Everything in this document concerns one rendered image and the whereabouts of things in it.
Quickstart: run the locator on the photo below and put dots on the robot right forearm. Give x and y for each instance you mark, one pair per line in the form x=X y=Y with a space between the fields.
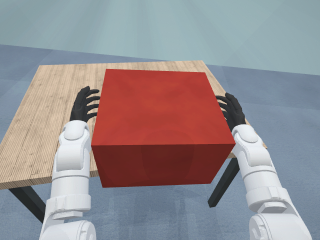
x=265 y=194

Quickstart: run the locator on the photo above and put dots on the table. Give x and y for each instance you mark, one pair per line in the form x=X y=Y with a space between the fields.
x=28 y=148

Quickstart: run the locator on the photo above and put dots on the right robot hand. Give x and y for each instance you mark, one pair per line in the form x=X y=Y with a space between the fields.
x=233 y=114

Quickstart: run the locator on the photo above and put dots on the carton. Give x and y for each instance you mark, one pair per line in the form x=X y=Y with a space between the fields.
x=159 y=128

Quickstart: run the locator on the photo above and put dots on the left robot hand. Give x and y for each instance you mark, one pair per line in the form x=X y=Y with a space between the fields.
x=80 y=109

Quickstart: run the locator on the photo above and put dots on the left robot upper arm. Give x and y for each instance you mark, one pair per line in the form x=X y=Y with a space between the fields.
x=77 y=230

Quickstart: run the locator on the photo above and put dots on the right robot upper arm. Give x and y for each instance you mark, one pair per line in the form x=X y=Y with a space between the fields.
x=277 y=226

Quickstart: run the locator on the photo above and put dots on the robot left forearm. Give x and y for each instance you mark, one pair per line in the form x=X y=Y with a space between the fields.
x=70 y=197

